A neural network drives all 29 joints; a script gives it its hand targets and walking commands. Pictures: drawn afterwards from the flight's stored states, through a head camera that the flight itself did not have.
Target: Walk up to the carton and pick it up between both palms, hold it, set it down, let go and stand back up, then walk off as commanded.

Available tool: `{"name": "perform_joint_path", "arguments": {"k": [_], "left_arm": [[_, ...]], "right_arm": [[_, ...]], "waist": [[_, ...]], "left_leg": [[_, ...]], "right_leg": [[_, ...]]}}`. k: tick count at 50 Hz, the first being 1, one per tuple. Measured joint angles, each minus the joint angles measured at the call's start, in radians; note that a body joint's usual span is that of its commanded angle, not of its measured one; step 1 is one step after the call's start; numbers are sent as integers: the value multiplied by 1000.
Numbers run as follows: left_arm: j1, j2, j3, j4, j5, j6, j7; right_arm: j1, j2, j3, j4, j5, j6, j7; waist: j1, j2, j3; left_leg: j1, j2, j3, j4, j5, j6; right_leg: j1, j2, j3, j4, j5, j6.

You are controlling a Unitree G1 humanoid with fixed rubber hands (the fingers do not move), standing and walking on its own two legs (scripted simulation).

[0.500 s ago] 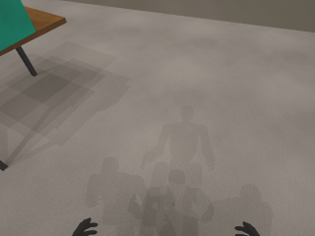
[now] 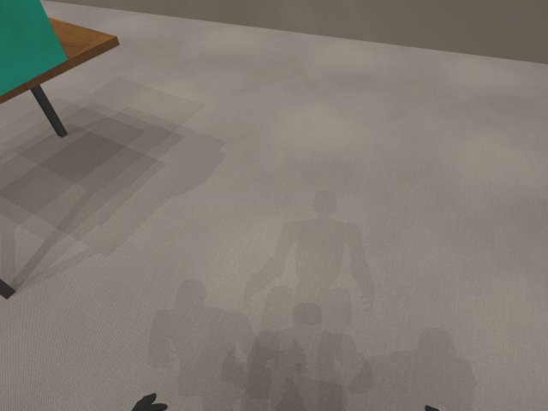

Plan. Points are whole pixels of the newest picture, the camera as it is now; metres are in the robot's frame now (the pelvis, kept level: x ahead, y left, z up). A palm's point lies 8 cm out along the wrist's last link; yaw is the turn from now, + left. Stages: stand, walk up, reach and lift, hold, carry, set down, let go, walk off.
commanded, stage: stand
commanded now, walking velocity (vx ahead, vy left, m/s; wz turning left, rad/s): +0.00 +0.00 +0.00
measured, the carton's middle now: out of the picture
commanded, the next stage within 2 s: walk up in 1.54 s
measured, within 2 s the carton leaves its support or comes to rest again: neither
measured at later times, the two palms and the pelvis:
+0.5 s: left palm out of the picture +0.05 +0.23 -0.12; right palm out of the picture +0.04 -0.25 -0.12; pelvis -0.03 -0.01 +0.01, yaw +0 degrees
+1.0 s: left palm out of the picture +0.03 +0.23 -0.12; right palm out of the picture +0.02 -0.25 -0.12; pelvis -0.04 -0.01 +0.02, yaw +0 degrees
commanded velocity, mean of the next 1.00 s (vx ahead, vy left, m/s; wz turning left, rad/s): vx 0.00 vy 0.00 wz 0.00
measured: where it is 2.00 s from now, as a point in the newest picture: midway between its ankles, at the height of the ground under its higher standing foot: outside the picture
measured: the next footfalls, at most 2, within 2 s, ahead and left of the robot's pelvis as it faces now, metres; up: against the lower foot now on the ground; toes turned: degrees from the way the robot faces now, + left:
none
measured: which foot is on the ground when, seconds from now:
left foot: down 0.00-1.00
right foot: down 0.00-1.00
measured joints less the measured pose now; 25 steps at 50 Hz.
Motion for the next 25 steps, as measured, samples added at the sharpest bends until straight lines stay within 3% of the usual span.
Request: {"name": "perform_joint_path", "arguments": {"k": [25], "left_arm": [[-16, 1, 0, 112, 0, -2, 0]], "right_arm": [[-1, 0, 0, 107, 0, 0, 2]], "waist": [[0, -8, 0]], "left_leg": [[20, 0, 0, -111, 98, -10]], "right_leg": [[0, 0, 0, -68, 76, -11]]}}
